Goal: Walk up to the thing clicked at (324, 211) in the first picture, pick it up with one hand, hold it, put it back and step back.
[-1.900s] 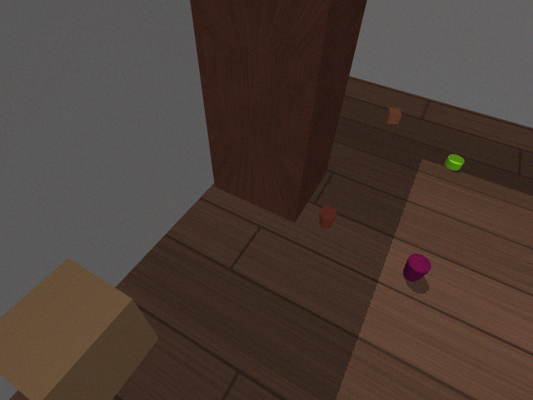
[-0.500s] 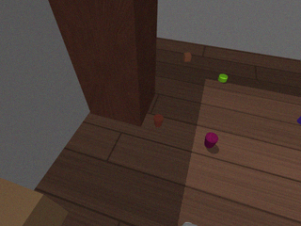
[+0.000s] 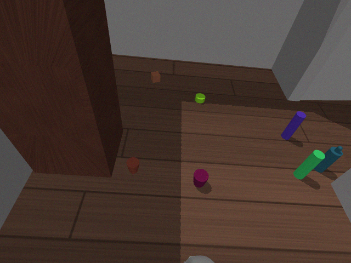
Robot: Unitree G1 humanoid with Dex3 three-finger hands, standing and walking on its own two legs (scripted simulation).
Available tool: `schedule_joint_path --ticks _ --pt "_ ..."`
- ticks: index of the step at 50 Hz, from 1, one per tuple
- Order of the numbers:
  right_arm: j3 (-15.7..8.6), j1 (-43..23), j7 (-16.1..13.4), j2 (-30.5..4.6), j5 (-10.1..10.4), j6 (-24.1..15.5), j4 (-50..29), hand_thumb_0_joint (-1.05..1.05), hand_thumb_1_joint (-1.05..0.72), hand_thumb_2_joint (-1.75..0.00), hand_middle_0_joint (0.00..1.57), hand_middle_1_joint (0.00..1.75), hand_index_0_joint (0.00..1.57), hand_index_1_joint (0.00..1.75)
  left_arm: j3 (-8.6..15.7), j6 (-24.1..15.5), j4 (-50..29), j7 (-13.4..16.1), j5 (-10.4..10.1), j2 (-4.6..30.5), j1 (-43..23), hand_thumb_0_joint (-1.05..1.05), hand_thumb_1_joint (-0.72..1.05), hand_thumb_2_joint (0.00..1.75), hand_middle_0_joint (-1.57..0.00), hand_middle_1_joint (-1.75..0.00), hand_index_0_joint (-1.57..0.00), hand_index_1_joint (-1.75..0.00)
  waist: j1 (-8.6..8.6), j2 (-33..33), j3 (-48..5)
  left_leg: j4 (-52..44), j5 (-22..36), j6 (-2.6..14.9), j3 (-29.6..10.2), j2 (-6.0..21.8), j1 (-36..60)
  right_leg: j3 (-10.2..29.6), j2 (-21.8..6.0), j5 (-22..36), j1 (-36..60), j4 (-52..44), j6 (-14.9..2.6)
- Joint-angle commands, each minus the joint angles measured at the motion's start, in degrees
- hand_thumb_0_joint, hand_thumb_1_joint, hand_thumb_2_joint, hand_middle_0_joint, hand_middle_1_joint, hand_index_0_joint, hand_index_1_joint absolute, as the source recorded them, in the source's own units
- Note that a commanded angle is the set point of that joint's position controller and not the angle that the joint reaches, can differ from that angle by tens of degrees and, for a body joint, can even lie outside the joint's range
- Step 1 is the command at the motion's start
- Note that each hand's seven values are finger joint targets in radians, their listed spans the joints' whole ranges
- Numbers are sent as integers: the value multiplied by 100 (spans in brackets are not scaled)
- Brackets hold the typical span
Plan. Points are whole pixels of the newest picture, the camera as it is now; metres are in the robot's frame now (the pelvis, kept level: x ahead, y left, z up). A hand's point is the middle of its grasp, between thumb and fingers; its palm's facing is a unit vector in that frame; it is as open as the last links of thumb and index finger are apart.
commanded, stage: walk up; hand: left
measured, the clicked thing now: (133, 166) +0.82 +0.18 -0.72
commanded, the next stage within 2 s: none
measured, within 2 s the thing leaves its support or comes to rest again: neither
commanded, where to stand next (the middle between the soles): +0.39 -0.06 m, yaw -9 degrees
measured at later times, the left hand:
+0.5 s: hand (94, 211) +0.29 +0.20 -0.12, palm faces -0.16 -0.91 -0.39, open 7.4 cm
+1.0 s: hand (105, 175) +0.42 +0.20 -0.15, palm faces -0.23 -0.88 -0.41, open 7.4 cm
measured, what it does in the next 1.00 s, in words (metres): walks ahead: right foot, then left foot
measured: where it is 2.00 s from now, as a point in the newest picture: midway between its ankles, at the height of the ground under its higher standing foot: (170, 251)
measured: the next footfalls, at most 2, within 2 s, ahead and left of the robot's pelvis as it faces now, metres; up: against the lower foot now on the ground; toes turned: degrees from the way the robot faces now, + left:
right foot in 0.24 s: +0.23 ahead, -0.17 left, +0.00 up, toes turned -7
left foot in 0.62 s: +0.37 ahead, +0.08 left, +0.00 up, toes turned -9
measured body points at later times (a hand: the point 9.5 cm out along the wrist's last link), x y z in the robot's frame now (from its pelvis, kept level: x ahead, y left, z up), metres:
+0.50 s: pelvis +0.18 -0.05 +0.00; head +0.19 -0.07 +0.45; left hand +0.29 +0.25 -0.09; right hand +0.21 -0.38 -0.12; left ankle +0.27 +0.10 -0.69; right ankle +0.19 -0.17 -0.73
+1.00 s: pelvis +0.29 -0.05 -0.02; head +0.32 -0.06 +0.43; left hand +0.43 +0.25 -0.13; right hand +0.31 -0.38 -0.13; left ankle +0.33 +0.08 -0.72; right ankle +0.33 -0.18 -0.73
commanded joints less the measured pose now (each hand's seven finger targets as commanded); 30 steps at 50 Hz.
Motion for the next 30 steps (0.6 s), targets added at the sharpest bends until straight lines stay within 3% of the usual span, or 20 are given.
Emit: schedule_joint_path --ticks 1,4,6,8,9,10,11,12,13,14,15,16,18,19,20,22,24,26,28,30 --pt "-424 13 -97 -1635 8 -247 -530 0 -90 -90 20 30 20 30 327 -216 -510 -33 -58 956 -81 0 90 90 -20 -30 -20 -30 48 1367 284 -1958 603 1052 -1419 1513 845 41 -500 190 -938 -820 180" --pt "-448 120 -91 -1755 12 -203 -577 0 -90 -90 20 30 20 30 280 -212 -757 -116 -49 796 -583 0 90 90 -20 -30 -20 -30 -23 1395 132 -1621 1558 1063 -773 1472 935 -312 -568 267 -456 -1807 79" --pt "-455 63 -66 -1777 26 -150 -636 0 -90 -90 20 30 20 30 270 -205 -755 -147 -49 730 -682 0 90 90 -20 -30 -20 -30 -29 1451 72 -1488 1285 919 -491 1307 674 -594 -440 550 81 -2402 -7" --pt "-474 0 -58 -1821 36 -65 -676 0 -90 -90 20 30 20 30 309 -211 -638 -137 -50 775 -583 0 90 90 -20 -30 -20 -30 35 1458 -82 -1272 831 869 -489 1339 452 -820 -269 650 701 -2602 -63" --pt "-466 -29 -59 -1810 43 -20 -703 0 -90 -90 20 30 20 30 323 -214 -579 -120 -48 790 -459 0 90 90 -20 -30 -20 -30 113 1321 -124 -1018 713 830 -454 1322 373 -908 -196 718 1044 -2805 -74" --pt "-431 -120 -56 -1752 51 16 -736 0 -90 -90 20 30 20 30 359 -231 -457 -90 -44 840 -152 0 90 90 -20 -30 -20 -30 323 1083 -216 -487 869 744 -269 1214 121 -1017 -87 909 1635 -3073 -98" --pt "-337 -25 -51 -1504 40 48 -759 0 -90 -90 20 30 20 30 483 -281 -277 -24 -28 1102 390 0 90 90 -20 -30 -20 -30 595 372 -548 792 1189 605 -52 978 -242 -851 2 620 2618 -3240 -162" --pt "-190 302 -56 -1116 72 49 -825 0 -90 -90 20 30 20 30 665 -336 -196 71 -2 1547 941 0 90 90 -20 -30 -20 -30 841 -806 -864 2361 554 379 84 570 -1145 384 -570 -483 3463 -3710 -408" --pt "-120 343 -38 -1027 147 82 -943 0 -90 -90 20 30 20 30 713 -374 -404 143 -51 2000 926 0 90 90 -20 -30 -20 -30 748 -1426 -838 3436 -1246 119 -119 -134 -2436 3429 -2185 -1167 3614 -4699 -1128" --pt "-293 0 -104 -1611 92 141 -857 0 -90 -90 20 30 20 30 680 -360 -493 136 -124 2019 652 0 90 90 -20 -30 -20 -30 757 -527 -507 3757 -1438 81 -827 229 -2342 3792 -2453 -1307 2840 -4726 -1629" --pt "-315 -20 -116 -1654 134 168 -732 0 -90 -90 20 30 20 30 634 -346 -536 165 -220 1799 376 0 90 90 -20 -30 -20 -30 614 -57 -241 3758 -1065 115 -1047 444 -2357 2934 -2184 -900 2556 -4643 -1544" --pt "-291 67 -98 -1530 168 175 -641 0 -90 -90 20 30 20 30 569 -356 -588 203 -215 1636 157 0 90 90 -20 -30 -20 -30 477 -23 -81 3527 -807 132 -1044 517 -2243 2271 -1859 -344 2279 -4505 -1400" --pt "-271 378 -55 -1395 84 190 -464 0 -90 -90 20 30 20 30 471 -390 -612 218 -156 1388 -8 0 90 90 -20 -30 -20 -30 216 -327 21 2780 -583 85 -918 569 -1646 1336 -1377 459 1480 -4343 -1160" --pt "-274 433 -8 -1391 59 201 -423 0 -90 -90 20 30 20 30 451 -414 -649 206 -128 1321 24 0 90 90 -20 -30 -20 -30 207 -382 -41 2538 -510 52 -777 481 -1483 1037 -1186 783 1400 -4287 -1142" --pt "-282 362 30 -1338 37 212 -441 0 -90 -90 20 30 20 30 443 -432 -668 205 -93 1334 89 0 90 90 -20 -30 -20 -30 251 -399 -47 2251 -534 15 -666 416 -1435 952 -1153 814 1311 -4262 -1179" --pt "-307 133 70 -1301 5 212 -542 0 -90 -90 20 30 20 30 464 -464 -732 209 -73 1380 130 0 90 90 -20 -30 -20 -30 310 -437 8 1735 -399 -50 -600 432 -1435 1018 -1242 187 1169 -4413 -1263" --pt "-316 -203 117 -1263 -11 175 -649 0 -90 -90 20 30 20 30 469 -484 -789 197 -36 1431 173 0 90 90 -20 -30 -20 -30 390 -448 70 1273 -200 -27 -575 435 -1273 1130 -1330 -402 932 -4533 -1246" --pt "-336 -315 150 -1253 -21 111 -677 0 -90 -90 20 30 20 30 455 -495 -802 187 -42 1449 117 0 90 90 -20 -30 -20 -30 372 -352 47 895 10 -7 -521 363 -985 1051 -1301 -520 810 -4410 -1144" --pt "-381 -229 156 -1250 -16 46 -642 0 -90 -90 20 30 20 30 419 -487 -826 191 -53 1476 -19 0 90 90 -20 -30 -20 -30 217 -230 33 476 183 39 -476 258 -247 1004 -1316 -583 304 -4140 -1051" --pt "-469 511 80 -1361 -51 -24 -422 0 -90 -90 20 30 20 30 272 -470 -868 227 -22 1165 -175 0 90 90 -20 -30 -20 -30 -286 337 -311 -104 297 153 -438 18 1106 592 -989 38 -208 -2951 -679"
